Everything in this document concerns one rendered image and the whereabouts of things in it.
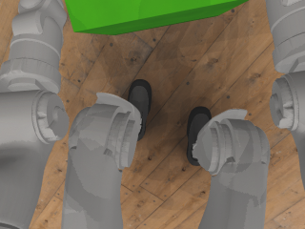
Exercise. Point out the left robot thigh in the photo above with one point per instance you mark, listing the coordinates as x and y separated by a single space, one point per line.
106 143

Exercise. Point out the robot thigh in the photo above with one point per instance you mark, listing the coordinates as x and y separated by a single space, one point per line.
106 143
231 153

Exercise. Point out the carton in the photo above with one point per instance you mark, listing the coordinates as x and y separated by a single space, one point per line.
114 17

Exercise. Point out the left robot upper arm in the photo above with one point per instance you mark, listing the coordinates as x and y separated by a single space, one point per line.
30 123

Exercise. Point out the right robot forearm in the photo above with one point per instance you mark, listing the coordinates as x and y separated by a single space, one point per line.
287 26

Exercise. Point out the left robot forearm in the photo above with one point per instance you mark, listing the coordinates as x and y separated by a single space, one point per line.
35 48

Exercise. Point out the right robot thigh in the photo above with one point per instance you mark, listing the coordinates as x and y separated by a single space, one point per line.
231 153

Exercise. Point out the right robot upper arm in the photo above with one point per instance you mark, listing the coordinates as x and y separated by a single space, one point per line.
287 107

